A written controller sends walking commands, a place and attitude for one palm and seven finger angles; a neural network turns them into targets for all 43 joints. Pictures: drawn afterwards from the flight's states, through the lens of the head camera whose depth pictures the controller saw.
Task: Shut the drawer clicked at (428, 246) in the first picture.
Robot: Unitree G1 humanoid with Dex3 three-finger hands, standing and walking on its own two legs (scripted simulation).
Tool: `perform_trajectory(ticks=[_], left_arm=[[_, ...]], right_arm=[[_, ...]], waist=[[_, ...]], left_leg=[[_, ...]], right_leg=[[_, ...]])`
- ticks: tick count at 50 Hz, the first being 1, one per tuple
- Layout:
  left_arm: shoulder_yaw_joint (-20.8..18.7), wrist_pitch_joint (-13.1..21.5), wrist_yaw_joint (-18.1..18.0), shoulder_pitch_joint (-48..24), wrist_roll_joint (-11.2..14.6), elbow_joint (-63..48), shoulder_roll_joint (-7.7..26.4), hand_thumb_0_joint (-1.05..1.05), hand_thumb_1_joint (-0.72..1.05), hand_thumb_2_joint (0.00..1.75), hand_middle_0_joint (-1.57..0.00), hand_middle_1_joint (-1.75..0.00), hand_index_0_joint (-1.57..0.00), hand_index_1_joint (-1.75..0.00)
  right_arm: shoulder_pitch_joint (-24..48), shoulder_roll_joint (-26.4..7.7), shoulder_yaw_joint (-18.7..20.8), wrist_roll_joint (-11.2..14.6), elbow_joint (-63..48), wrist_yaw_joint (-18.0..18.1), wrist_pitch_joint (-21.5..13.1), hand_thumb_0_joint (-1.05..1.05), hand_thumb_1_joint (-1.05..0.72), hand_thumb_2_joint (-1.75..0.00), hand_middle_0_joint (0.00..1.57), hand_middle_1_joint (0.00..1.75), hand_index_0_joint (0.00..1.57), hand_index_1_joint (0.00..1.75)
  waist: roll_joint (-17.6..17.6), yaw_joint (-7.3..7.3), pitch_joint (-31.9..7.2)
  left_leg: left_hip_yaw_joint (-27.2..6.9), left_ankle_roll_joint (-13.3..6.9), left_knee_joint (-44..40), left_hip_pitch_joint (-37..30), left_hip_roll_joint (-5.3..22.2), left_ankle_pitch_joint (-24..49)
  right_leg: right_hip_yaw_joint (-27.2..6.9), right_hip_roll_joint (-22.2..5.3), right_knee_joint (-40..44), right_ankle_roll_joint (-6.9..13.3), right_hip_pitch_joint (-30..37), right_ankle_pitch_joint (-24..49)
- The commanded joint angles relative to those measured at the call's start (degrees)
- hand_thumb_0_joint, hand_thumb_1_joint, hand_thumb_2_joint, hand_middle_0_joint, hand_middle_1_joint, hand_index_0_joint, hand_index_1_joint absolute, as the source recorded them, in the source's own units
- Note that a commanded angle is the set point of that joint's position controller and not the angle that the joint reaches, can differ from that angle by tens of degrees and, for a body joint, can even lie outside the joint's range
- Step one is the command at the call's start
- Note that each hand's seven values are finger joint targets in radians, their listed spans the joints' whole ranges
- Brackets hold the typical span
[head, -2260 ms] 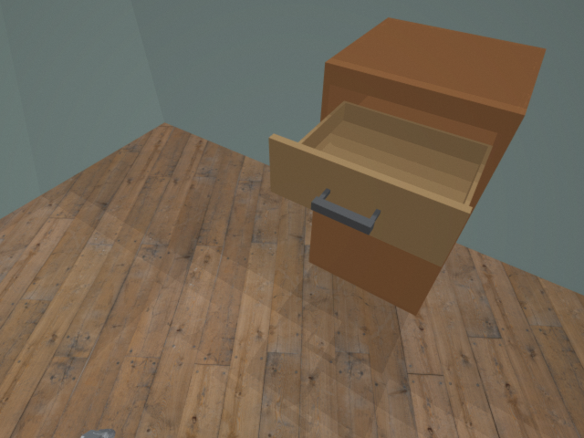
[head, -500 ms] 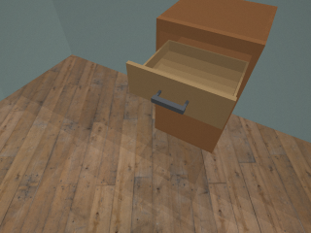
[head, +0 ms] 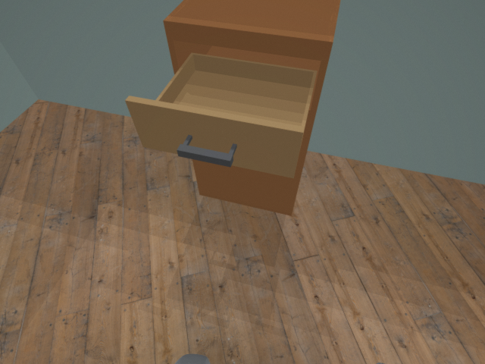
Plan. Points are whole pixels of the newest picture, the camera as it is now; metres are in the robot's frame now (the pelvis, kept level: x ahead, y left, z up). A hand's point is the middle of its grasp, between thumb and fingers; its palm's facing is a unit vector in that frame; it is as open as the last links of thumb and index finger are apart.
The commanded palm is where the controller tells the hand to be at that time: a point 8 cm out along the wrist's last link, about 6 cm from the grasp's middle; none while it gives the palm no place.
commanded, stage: turn to face it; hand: left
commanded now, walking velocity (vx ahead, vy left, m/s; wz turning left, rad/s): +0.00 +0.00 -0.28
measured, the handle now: (208, 149) +0.58 +0.15 -0.05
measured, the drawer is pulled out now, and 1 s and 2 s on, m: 0.30 0.30 0.30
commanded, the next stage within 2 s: take the last steps up to it in 0.18 s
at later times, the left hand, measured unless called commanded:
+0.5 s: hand out of the picture +0.11 +0.21 -0.17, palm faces -0.19 -0.96 -0.20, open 7.4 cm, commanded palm none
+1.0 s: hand out of the picture +0.13 +0.25 -0.20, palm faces -0.12 -0.98 -0.14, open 7.4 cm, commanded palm none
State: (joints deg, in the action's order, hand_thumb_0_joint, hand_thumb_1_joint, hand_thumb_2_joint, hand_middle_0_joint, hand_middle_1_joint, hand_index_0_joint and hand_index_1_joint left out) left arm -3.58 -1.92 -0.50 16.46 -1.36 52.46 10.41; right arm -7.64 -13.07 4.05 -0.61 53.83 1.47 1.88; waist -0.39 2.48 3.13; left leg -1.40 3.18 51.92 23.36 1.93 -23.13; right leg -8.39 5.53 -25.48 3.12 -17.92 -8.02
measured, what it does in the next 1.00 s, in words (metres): walks ahead: left foot, then right foot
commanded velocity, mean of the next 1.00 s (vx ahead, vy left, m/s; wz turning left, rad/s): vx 0.21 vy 0.00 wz -0.08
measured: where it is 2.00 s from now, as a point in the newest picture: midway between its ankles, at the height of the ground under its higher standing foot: (235, 363)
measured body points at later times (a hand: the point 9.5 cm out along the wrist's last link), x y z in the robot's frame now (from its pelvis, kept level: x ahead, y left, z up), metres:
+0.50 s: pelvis -0.01 +0.04 -0.01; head +0.01 +0.04 +0.44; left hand +0.12 +0.26 -0.15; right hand -0.08 -0.20 -0.15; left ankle -0.01 +0.16 -0.74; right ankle -0.07 -0.07 -0.74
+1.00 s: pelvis +0.14 +0.07 -0.02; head +0.17 +0.10 +0.43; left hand +0.14 +0.30 -0.19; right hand +0.15 -0.17 -0.15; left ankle +0.21 +0.14 -0.74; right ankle +0.02 -0.04 -0.65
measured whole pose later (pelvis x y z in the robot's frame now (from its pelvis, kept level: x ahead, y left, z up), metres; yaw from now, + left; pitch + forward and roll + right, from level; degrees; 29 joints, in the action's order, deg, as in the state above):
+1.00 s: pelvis +0.14 +0.07 -0.02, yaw -11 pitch -1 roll -1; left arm -3.9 0.0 0.0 20.3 -1.3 63.1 10.9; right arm -13.2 -7.3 2.5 -1.5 57.6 1.1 -4.1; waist -4.1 0.7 4.1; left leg 8.7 -3.2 34.9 20.1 2.5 -13.7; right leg 1.1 -2.6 -68.8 1.7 -21.3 -22.2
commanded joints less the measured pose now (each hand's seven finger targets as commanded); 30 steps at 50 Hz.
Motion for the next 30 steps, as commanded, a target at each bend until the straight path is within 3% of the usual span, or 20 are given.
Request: perform_trajectory(ticks=[1, 4, 5, 6, 7, 8, 9, 10, 11, 13, 15, 18, 21, 23, 24, 25, 26, 27, 28, 30], left_arm=[[-3.29, 0.78, -0.72, 1.01, -0.42, -4.39, 12.83, 0.00, 0.90, 0.90, -0.20, -0.30, -0.20, -0.30], [-3.17, 0.23, -0.68, -2.34, -0.13, -5.23, 12.71, 0.00, 0.90, 0.90, -0.20, -0.30, -0.20, -0.30], [-2.82, 0.08, -0.55, -3.39, 0.04, -5.79, 11.38, 0.00, 0.90, 0.90, -0.20, -0.30, -0.20, -0.30], [-2.26, -0.13, -0.18, -3.80, 0.31, -6.97, 8.79, 0.00, 0.90, 0.90, -0.20, -0.30, -0.20, -0.30], [-1.87, 0.06, 0.14, -3.26, 0.30, -7.73, 6.70, 0.00, 0.90, 0.90, -0.20, -0.30, -0.20, -0.30], [-2.29, 0.19, 0.11, -5.58, -0.33, -7.87, 8.69, 0.00, 0.90, 0.90, -0.20, -0.30, -0.20, -0.30], [-2.87, 0.03, 0.36, -5.11, -0.73, -5.96, 9.67, 0.00, 0.90, 0.90, -0.20, -0.30, -0.20, -0.30], [-2.83, -0.18, 0.81, -2.28, -0.44, -4.67, 8.75, 0.00, 0.90, 0.90, -0.20, -0.30, -0.20, -0.30], [-2.40, -0.39, 1.09, -1.43, -0.19, -3.92, 7.96, 0.00, 0.90, 0.90, -0.20, -0.30, -0.20, -0.30], [-1.73, -0.58, 1.25, -1.84, 0.12, -3.56, 6.94, 0.00, 0.90, 0.90, -0.20, -0.30, -0.20, -0.30], [-0.89, -0.53, 1.30, -4.18, 0.27, -3.91, 6.18, 0.00, 0.90, 0.90, -0.20, -0.30, -0.20, -0.30], [0.00, 0.06, 1.92, -9.08, -0.15, -4.70, 5.05, 0.00, 0.90, 0.90, -0.20, -0.30, -0.20, -0.30], [0.09, 0.87, 2.30, -6.88, 0.05, -3.21, 4.29, 0.00, 0.90, 0.90, -0.20, -0.30, -0.20, -0.30], [-0.06, 1.78, 2.07, -2.61, 0.08, -0.58, 4.62, 0.00, 0.90, 0.90, -0.20, -0.30, -0.20, -0.30], [-0.48, 2.46, 1.52, 1.25, 0.17, 1.23, 6.43, 0.00, 0.90, 0.90, -0.20, -0.30, -0.20, -0.30], [-1.27, 3.04, 0.71, 6.98, -0.07, 3.32, 10.72, 0.00, 0.90, 0.90, -0.20, -0.30, -0.20, -0.30], [-1.82, 2.93, 0.32, 11.96, 0.30, 4.64, 13.82, 0.00, 0.90, 0.90, -0.20, -0.30, -0.20, -0.30], [-1.89, 3.59, -0.23, 12.20, 0.50, 5.26, 12.36, 0.00, 0.90, 0.90, -0.20, -0.30, -0.20, -0.30], [-1.68, 3.73, -0.42, 9.39, 0.39, 5.02, 10.74, 0.00, 0.90, 0.90, -0.20, -0.30, -0.20, -0.30], [-0.76, 4.37, -0.48, 5.32, 0.11, 4.21, 7.39, 0.00, 0.90, 0.90, -0.20, -0.30, -0.20, -0.30]], right_arm=[[-1.83, -3.99, 0.54, 0.44, -4.55, 0.52, -1.68, 0.00, -0.90, -0.90, 0.20, 0.30, 0.20, 0.30], [-8.51, -3.67, 0.45, 0.63, -2.78, 0.79, -2.28, 0.00, -0.90, -0.90, 0.20, 0.30, 0.20, 0.30], [-10.88, -4.64, 0.59, 0.62, -2.14, 1.01, -2.69, 0.00, -0.90, -0.90, 0.20, 0.30, 0.20, 0.30], [-11.99, -7.88, 1.00, -0.07, -2.51, 1.09, -3.01, 0.00, -0.90, -0.90, 0.20, 0.30, 0.20, 0.30], [-10.74, -12.19, 1.57, -0.75, -4.50, 1.00, -2.74, 0.00, -0.90, -0.90, 0.20, 0.30, 0.20, 0.30], [-8.10, -11.71, 1.10, -0.96, -5.40, 0.97, -2.74, 0.00, -0.90, -0.90, 0.20, 0.30, 0.20, 0.30], [-5.64, -8.67, 0.24, -1.21, -5.29, 1.04, -2.86, 0.00, -0.90, -0.90, 0.20, 0.30, 0.20, 0.30], [-3.16, -7.70, -0.26, -1.17, -5.74, 1.26, -2.95, 0.00, -0.90, -0.90, 0.20, 0.30, 0.20, 0.30], [-2.45, -7.37, -0.51, -1.04, -5.90, 1.32, -3.14, 0.00, -0.90, -0.90, 0.20, 0.30, 0.20, 0.30], [-4.36, -6.71, -0.77, -0.98, -4.72, 1.38, -3.38, 0.00, -0.90, -0.90, 0.20, 0.30, 0.20, 0.30], [-8.08, -7.22, -0.66, -1.19, -2.67, 1.25, -3.31, 0.00, -0.90, -0.90, 0.20, 0.30, 0.20, 0.30], [-14.26, -8.41, -0.10, -1.53, 0.44, 0.85, -3.35, 0.00, -0.90, -0.90, 0.20, 0.30, 0.20, 0.30], [-14.34, -9.20, 0.12, -1.49, 1.97, 0.54, -3.40, 0.00, -0.90, -0.90, 0.20, 0.30, 0.20, 0.30], [-15.13, -7.47, -0.20, -1.19, 3.21, 0.22, -3.44, 0.00, -0.90, -0.90, 0.20, 0.30, 0.20, 0.30], [-14.68, -5.45, -0.70, -0.71, 3.43, -0.08, -3.77, 0.00, -0.90, -0.90, 0.20, 0.30, 0.20, 0.30], [-13.18, -1.92, -1.54, -0.17, 2.03, -0.31, -4.36, 0.00, -0.90, -0.90, 0.20, 0.30, 0.20, 0.30], [-6.91, -3.21, -1.23, -0.88, -0.73, -0.69, -4.53, 0.00, -0.90, -0.90, 0.20, 0.30, 0.20, 0.30], [-5.56, -4.31, -0.56, -1.07, -0.80, -0.80, -4.14, 0.00, -0.90, -0.90, 0.20, 0.30, 0.20, 0.30], [-5.25, -3.92, -0.31, -0.91, 0.01, -1.10, -4.04, 0.00, -0.90, -0.90, 0.20, 0.30, 0.20, 0.30], [-7.19, -2.35, -0.10, -1.07, 1.91, -1.72, -3.88, 0.00, -0.90, -0.90, 0.20, 0.30, 0.20, 0.30]], waist=[[-9.20, -0.68, -6.77], [-8.56, -3.58, -7.12], [-5.92, -4.67, -6.99], [4.46, -5.25, -5.00], [16.39, -4.61, -2.89], [13.89, -4.29, -0.34], [9.79, -2.54, 1.31], [8.09, -0.67, 0.18], [8.18, -0.34, -0.55], [9.53, -0.94, -1.63], [9.99, -2.80, -2.51], [9.84, -6.04, -0.81], [9.39, -4.68, -0.77], [6.28, -2.78, -1.86], [2.22, -0.89, -2.93], [-10.11, 1.45, -3.65], [-12.97, 4.33, 0.07], [-13.82, 3.50, 0.47], [-12.84, 2.10, 3.65], [-5.66, -1.37, 6.34]], left_leg=[[-0.03, -1.12, -9.50, -1.22, -1.11, -1.22], [1.04, -2.34, -24.34, -13.46, -2.43, 6.12], [-0.32, -3.30, -29.57, -19.58, -0.55, 6.93], [-10.87, -6.60, -36.34, -22.72, 8.19, 0.18], [-23.75, -10.84, -41.69, -20.07, 19.97, 0.50], [-25.10, -13.98, -41.70, -11.10, 23.02, 4.92], [-19.24, -13.07, -40.17, -6.37, 18.13, 10.10], [-12.49, -12.33, -38.43, -6.81, 14.82, 14.32], [-8.00, -11.62, -37.14, -7.58, 12.44, 18.64], [-3.85, -11.21, -35.03, -10.56, 10.78, 26.36], [-4.32, -12.17, -34.53, -13.67, 11.70, 25.54], [-7.75, -13.07, -37.70, -14.95, 13.87, 10.55], [-8.62, -12.47, -37.38, -11.86, 13.91, 1.94], [-5.58, -9.44, -31.26, -8.13, 10.41, 0.92], [-1.73, -7.26, -24.76, -0.59, 8.37, 0.39], [7.00, -3.99, -12.20, 11.60, 2.05, -4.62], [7.23, -2.86, -2.09, 19.17, 0.96, -12.39], [3.53, -3.12, 3.13, 20.02, 2.77, -9.03], [2.79, -3.10, 5.88, 20.79, 4.35, -5.34], [3.82, -2.13, 7.32, 18.24, 5.50, 1.77]], right_leg=[[-19.84, -14.80, 8.08, 7.48, 7.18, 3.49], [-18.55, -11.98, 6.91, 3.91, -0.33, -2.54], [-15.61, -9.11, 4.75, 1.58, -5.37, -7.91], [-10.07, -3.51, -3.13, -0.87, -14.71, -16.24], [0.17, 2.23, -18.26, -3.73, -19.58, -21.42], [1.70, -1.91, -27.68, -4.89, -17.69, -21.59], [1.25, -2.57, -33.59, -5.23, -14.19, -17.62], [3.03, -2.87, -38.12, -5.43, -13.34, -14.82], [4.24, -3.44, -39.02, -5.68, -12.75, -13.35], [6.00, -4.13, -36.73, -5.89, -12.03, -13.09], [8.05, -5.07, -28.81, -5.75, -9.90, -15.24], [10.94, -5.51, -19.43, -4.66, -7.59, -18.02], [11.92, -5.20, -9.80, -3.18, 0.64, -16.69], [12.78, -4.48, 1.96, -2.00, 11.11, -10.70], [7.48, -9.01, 5.74, -0.11, 20.88, -11.09], [-7.45, -20.33, 10.99, 4.35, 29.82, -15.40], [-16.90, -28.07, 15.20, 9.31, 26.92, -15.67], [-18.43, -27.86, 16.24, 10.29, 23.78, -17.67], [-15.73, -26.59, 16.77, 10.56, 20.82, -19.91], [-6.25, -23.25, 16.08, 8.61, 15.73, -11.82]])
